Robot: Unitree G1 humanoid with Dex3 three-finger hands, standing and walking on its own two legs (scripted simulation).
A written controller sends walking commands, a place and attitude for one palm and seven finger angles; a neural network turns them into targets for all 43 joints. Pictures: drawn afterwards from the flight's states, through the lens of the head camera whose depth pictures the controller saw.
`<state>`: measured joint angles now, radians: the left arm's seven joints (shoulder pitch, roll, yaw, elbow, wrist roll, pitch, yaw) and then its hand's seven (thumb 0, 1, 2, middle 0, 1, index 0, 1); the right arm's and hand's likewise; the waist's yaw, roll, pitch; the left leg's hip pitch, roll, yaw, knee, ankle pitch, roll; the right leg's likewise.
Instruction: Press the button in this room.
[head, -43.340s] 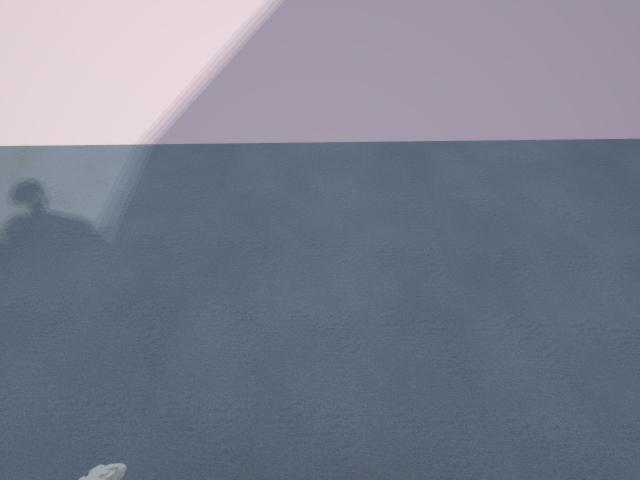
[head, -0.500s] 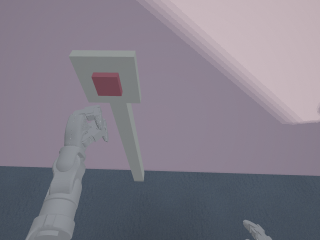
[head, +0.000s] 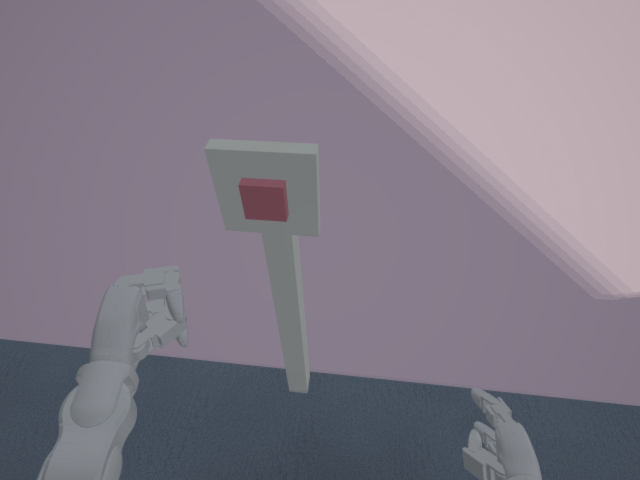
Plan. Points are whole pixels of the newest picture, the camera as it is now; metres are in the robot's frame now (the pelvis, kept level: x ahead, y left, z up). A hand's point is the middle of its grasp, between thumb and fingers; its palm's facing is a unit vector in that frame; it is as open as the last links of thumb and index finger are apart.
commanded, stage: draw the hand back to the body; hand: left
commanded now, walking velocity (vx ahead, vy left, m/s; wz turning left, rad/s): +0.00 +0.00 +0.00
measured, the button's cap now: (265, 198) +0.52 +0.14 +0.07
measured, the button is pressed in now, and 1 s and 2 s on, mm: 0 0 0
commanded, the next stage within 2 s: step back with the hand held close in 0.82 s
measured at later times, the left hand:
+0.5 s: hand (83, 342) +0.20 +0.25 +0.16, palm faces +0.38 -0.85 -0.37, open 3.1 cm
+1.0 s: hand (67, 347) +0.19 +0.25 +0.17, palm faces +0.42 -0.82 -0.38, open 3.1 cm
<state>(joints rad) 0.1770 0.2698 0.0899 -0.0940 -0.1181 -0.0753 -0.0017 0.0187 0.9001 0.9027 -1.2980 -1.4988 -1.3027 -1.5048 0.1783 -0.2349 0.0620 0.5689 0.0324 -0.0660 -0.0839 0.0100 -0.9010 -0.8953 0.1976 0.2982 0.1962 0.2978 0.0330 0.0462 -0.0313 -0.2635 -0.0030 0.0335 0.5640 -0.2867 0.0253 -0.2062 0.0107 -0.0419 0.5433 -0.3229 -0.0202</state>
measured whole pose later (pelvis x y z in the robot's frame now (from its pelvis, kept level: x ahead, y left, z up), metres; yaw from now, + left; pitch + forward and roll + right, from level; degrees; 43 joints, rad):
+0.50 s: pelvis +0.02 +0.01 +0.01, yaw +0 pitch -4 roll -1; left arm 0.51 0.32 0.25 -0.44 -0.07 -0.06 0.10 0.02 0.90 0.90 -1.30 -1.50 -1.30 -1.50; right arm 0.20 -0.23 0.04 0.61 0.00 -0.05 -0.07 0.01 -0.90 -0.90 0.20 0.30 0.20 0.30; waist 0.06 0.07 0.00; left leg -0.10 -0.01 0.04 0.42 -0.24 0.03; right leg -0.03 0.01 -0.04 0.37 -0.26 -0.01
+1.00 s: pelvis +0.01 +0.00 +0.01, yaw +0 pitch -5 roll -1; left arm 0.52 0.33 0.30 -0.46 -0.06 -0.10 0.11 0.02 0.89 0.90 -1.30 -1.50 -1.31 -1.50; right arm 0.20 -0.22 0.04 0.61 0.00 -0.07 -0.08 0.01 -0.90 -0.90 0.20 0.30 0.20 0.30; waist 0.06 0.07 0.01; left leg -0.12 0.00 0.02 0.43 -0.24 0.02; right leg -0.03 0.02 -0.05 0.36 -0.24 -0.02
